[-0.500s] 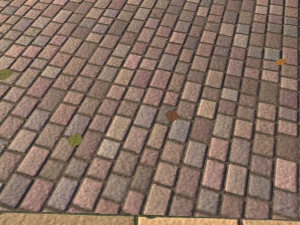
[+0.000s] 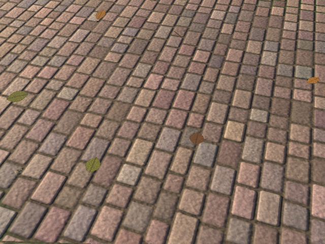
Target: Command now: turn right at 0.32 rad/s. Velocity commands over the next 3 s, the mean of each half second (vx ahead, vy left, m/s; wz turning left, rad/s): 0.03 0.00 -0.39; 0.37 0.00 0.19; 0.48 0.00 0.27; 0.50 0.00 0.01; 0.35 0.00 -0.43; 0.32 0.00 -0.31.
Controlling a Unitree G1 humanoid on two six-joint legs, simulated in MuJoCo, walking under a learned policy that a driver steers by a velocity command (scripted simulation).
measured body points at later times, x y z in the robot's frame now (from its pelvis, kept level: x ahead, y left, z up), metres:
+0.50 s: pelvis -0.01 -0.05 +0.00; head +0.01 -0.08 +0.45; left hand +0.21 +0.17 -0.08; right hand +0.04 -0.36 -0.12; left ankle -0.01 +0.10 -0.68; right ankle -0.04 -0.14 -0.73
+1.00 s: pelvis +0.19 -0.05 -0.01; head +0.23 -0.05 +0.43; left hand +0.23 +0.25 -0.13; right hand +0.37 -0.31 -0.10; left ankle +0.30 +0.04 -0.73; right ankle -0.03 -0.14 -0.72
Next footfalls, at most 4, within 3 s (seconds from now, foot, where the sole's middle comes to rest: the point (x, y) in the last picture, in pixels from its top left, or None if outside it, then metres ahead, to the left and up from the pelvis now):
0.42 right None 0.00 -0.15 -0.77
0.98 left None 0.34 0.04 -0.77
1.48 right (218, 206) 0.66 -0.17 -0.77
2.02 left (160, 153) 0.94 0.08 -0.77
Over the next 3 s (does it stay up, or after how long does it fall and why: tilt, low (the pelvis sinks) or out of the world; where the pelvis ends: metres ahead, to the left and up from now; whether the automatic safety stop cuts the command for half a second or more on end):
stays up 1.13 -0.05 0.00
